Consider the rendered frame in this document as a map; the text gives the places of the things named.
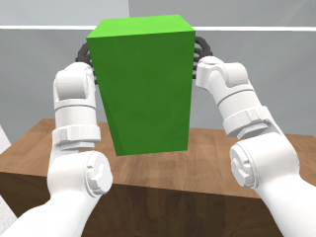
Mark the pedestal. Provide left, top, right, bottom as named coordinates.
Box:
left=0, top=118, right=316, bottom=237

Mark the robot left hand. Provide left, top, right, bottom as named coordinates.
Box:
left=75, top=43, right=98, bottom=85

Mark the robot right forearm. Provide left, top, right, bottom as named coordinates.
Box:
left=196, top=56, right=300, bottom=171

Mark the robot left forearm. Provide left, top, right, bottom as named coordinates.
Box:
left=46, top=62, right=101, bottom=188

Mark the robot right hand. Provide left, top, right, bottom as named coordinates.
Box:
left=193, top=36, right=213, bottom=79

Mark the right robot upper arm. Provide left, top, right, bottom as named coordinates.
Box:
left=229, top=132, right=316, bottom=237

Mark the carton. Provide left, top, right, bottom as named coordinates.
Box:
left=86, top=14, right=196, bottom=156

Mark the left robot upper arm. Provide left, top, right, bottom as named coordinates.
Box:
left=0, top=150, right=113, bottom=237

